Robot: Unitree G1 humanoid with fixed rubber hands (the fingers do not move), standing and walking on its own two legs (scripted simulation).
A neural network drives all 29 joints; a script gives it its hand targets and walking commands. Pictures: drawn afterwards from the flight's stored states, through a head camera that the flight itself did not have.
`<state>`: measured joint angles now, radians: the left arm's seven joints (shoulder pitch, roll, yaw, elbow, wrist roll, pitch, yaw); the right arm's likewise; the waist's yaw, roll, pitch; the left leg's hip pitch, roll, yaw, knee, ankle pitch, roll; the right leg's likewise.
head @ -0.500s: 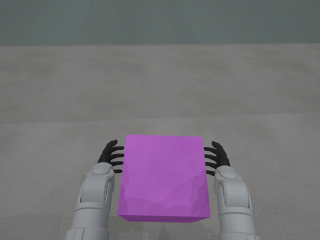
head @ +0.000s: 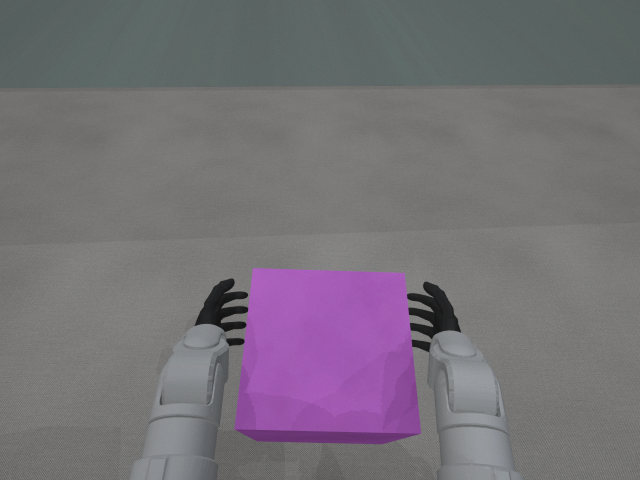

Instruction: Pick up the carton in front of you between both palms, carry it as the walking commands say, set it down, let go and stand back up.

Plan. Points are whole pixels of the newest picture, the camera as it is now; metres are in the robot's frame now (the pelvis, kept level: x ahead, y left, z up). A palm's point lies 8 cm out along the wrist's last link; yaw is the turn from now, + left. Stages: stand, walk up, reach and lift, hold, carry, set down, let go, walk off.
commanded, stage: carry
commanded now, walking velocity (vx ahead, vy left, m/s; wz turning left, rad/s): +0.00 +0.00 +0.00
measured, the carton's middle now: (324, 365) +0.32 +0.00 -0.08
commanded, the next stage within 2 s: hold in 0.28 s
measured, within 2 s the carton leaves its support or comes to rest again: neither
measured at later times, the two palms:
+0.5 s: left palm (169, 361) +0.25 +0.19 +0.04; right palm (410, 331) +0.30 -0.11 +0.05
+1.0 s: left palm (198, 346) +0.28 +0.16 +0.03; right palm (416, 306) +0.35 -0.12 +0.03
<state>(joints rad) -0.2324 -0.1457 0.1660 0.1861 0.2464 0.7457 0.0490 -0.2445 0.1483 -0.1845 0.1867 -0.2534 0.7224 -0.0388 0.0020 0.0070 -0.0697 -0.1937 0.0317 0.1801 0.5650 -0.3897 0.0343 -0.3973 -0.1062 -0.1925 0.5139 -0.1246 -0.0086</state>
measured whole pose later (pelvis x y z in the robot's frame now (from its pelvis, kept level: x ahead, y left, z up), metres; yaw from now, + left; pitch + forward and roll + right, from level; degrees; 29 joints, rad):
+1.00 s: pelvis -0.01 -0.08 +0.00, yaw +15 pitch -2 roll +0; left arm -0.58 -0.13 0.50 0.64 0.48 0.51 -0.09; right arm -0.56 0.26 -0.49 0.49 -0.43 0.58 -0.06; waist -0.01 0.04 0.07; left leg -0.22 0.00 -0.15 0.59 -0.33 0.02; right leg -0.32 0.06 0.04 0.52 -0.16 -0.01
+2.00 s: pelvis -0.07 -0.05 -0.23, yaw +16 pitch +48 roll +0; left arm -1.04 0.07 0.24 0.88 0.19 0.23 0.09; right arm -0.81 0.19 -0.57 0.49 -0.23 0.23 -0.15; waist -0.12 0.05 -0.20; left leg -1.91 -0.16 -0.09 1.64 -0.57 -0.04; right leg -2.00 0.06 0.13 1.52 -0.37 0.10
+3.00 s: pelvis -0.10 -0.04 -0.36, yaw +13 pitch +47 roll -6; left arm -1.55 0.23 0.09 1.23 0.22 0.20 0.04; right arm -1.17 0.06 -0.76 0.73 -0.20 0.20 -0.08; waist -0.21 0.02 0.10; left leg -2.29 -0.18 -0.08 2.11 -0.63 -0.02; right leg -2.33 0.07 0.09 1.92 -0.42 0.16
